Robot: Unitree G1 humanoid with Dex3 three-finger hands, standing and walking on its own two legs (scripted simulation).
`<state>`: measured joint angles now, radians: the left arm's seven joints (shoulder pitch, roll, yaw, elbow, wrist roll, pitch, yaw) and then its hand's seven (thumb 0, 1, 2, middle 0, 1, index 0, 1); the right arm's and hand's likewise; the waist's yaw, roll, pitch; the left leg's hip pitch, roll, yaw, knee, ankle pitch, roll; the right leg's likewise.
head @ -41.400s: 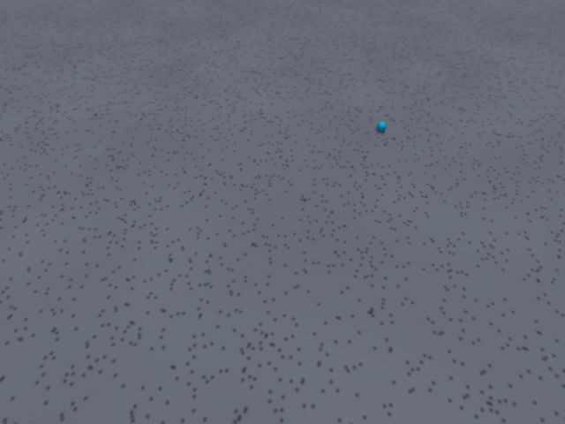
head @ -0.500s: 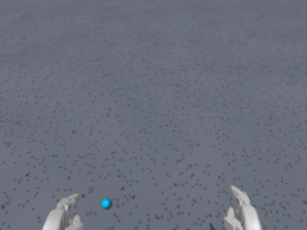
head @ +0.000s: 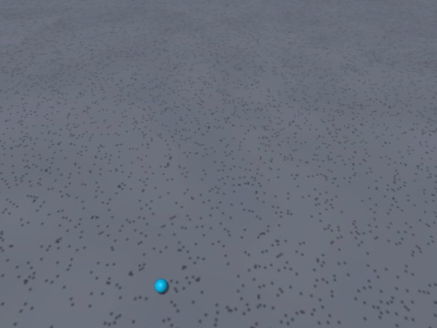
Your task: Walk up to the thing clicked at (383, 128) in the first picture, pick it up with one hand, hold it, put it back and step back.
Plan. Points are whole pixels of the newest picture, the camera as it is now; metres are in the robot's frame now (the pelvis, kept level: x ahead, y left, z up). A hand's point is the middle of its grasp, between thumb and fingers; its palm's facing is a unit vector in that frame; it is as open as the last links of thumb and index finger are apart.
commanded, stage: stand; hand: left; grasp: from above
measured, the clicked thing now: (160, 285) +0.42 +0.24 -0.74
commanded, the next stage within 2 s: none
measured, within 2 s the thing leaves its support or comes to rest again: neither
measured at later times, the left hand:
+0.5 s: hand out of the picture +0.03 +0.24 -0.15, palm faces +0.03 -0.94 -0.34, open 7.4 cm
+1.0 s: hand out of the picture +0.08 +0.23 -0.15, palm faces +0.02 -0.95 -0.32, open 7.4 cm
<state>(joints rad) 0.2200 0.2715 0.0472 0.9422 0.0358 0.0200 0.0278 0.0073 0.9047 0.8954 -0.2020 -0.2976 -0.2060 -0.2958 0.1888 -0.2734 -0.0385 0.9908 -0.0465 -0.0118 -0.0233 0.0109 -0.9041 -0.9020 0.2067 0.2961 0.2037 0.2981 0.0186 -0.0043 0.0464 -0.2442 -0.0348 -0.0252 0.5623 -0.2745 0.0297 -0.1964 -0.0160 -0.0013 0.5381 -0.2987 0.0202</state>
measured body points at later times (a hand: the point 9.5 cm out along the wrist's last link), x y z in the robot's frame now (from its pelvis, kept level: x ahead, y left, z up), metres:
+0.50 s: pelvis -0.01 +0.00 +0.01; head -0.01 -0.01 +0.46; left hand +0.03 +0.29 -0.13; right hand +0.06 -0.29 -0.13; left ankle +0.02 +0.10 -0.73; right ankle +0.00 -0.13 -0.73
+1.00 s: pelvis +0.01 -0.01 +0.02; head +0.01 -0.01 +0.46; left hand +0.08 +0.28 -0.12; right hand +0.08 -0.30 -0.12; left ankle +0.02 +0.10 -0.73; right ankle +0.00 -0.13 -0.73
